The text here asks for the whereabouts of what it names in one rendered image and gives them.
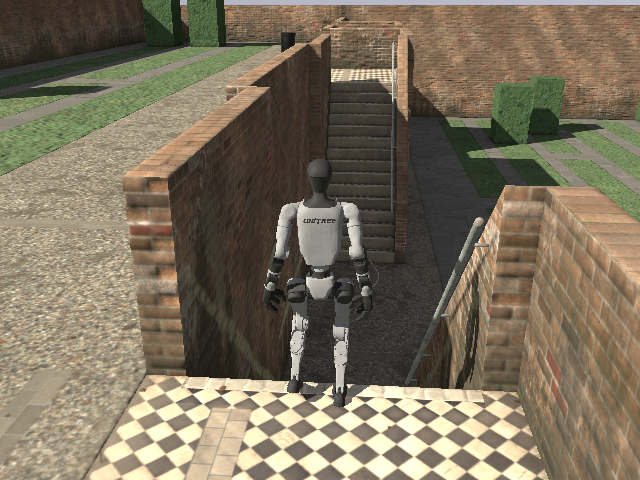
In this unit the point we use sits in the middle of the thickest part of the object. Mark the right robot foot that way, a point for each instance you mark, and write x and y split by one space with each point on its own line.
339 398

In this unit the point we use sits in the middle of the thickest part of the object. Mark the right robot upper arm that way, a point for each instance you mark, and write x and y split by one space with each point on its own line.
351 212

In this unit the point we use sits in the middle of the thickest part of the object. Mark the left robot upper arm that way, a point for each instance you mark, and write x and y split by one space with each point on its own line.
287 213

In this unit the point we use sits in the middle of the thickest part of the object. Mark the robot right forearm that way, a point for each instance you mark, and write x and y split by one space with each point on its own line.
363 275

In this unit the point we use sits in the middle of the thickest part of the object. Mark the right robot hand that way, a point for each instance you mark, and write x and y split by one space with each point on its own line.
366 306

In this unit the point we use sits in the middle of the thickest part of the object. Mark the robot left forearm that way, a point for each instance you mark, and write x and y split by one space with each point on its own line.
274 271

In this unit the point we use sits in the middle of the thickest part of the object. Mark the left robot hand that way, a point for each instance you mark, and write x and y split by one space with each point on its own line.
269 296

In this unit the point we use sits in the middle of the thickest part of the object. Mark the robot head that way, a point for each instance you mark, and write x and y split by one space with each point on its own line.
319 174

